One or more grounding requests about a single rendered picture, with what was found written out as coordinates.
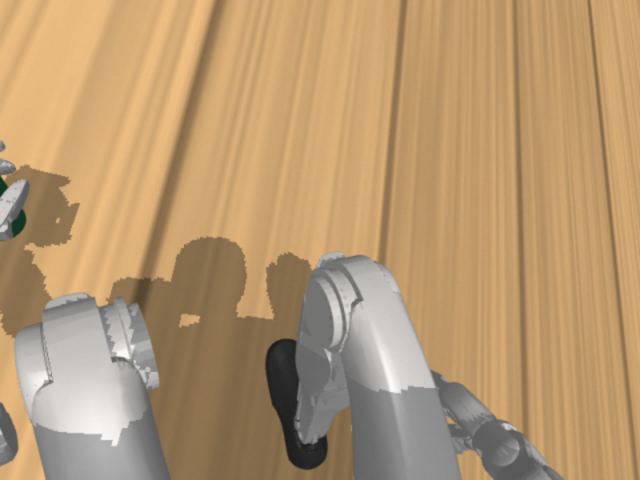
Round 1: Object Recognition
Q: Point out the left robot hand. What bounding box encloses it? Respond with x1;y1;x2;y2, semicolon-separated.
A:
0;140;30;240

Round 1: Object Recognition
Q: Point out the right robot hand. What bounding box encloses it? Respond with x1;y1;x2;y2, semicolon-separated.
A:
431;370;497;455

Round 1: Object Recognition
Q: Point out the left robot arm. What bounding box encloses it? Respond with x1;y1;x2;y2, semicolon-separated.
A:
0;402;18;466

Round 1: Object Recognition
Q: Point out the bottle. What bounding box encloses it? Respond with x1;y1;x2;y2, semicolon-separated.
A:
0;176;26;241

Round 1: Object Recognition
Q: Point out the right robot arm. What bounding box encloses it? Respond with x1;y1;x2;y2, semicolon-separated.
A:
472;419;564;480

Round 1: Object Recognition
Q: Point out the right robot foot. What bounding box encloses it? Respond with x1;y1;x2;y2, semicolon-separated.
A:
265;339;328;470

